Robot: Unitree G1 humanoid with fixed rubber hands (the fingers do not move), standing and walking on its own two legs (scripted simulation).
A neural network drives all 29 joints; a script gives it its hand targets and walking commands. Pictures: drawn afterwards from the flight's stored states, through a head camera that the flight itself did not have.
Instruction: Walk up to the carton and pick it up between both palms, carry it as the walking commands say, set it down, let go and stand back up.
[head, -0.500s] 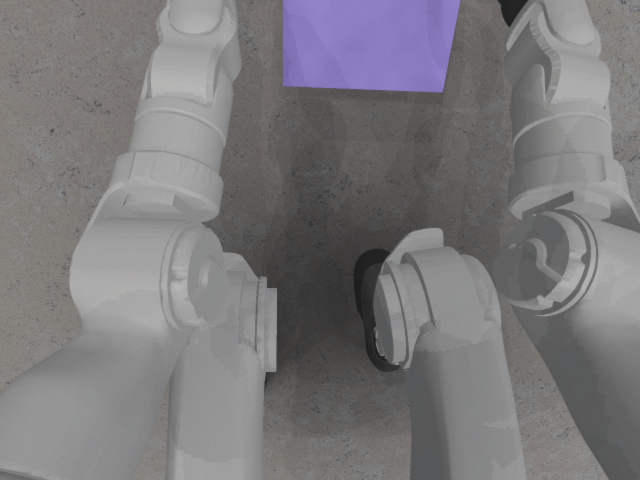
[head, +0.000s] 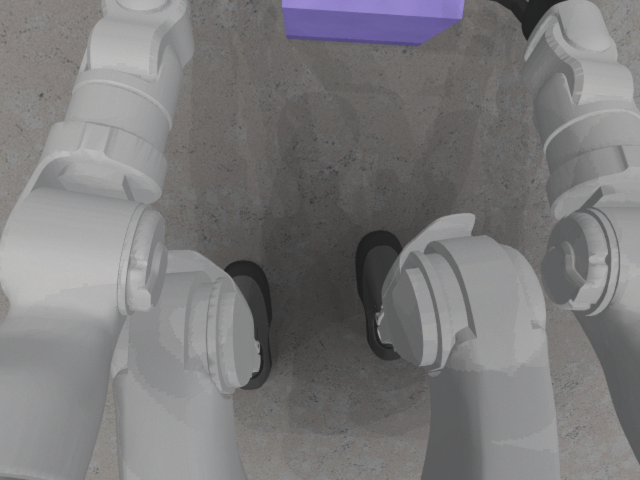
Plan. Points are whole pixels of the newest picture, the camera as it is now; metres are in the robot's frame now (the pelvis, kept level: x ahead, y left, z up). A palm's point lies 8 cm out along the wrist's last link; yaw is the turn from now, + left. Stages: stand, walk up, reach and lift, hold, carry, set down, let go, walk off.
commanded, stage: set down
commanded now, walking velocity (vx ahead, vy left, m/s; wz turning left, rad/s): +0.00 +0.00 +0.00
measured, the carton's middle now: out of the picture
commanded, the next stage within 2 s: let go in 1.52 s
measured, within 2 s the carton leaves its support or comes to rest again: neither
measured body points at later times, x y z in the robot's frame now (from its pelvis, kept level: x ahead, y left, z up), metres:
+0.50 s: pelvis -0.01 +0.01 +0.06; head +0.36 -0.03 +0.29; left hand +0.61 +0.07 -0.08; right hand +0.53 -0.26 -0.09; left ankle +0.09 +0.11 -0.31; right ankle +0.11 -0.11 -0.31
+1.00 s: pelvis -0.02 +0.00 +0.17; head +0.34 -0.05 +0.41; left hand +0.60 +0.07 +0.06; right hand +0.53 -0.27 +0.05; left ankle +0.09 +0.11 -0.31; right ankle +0.11 -0.11 -0.31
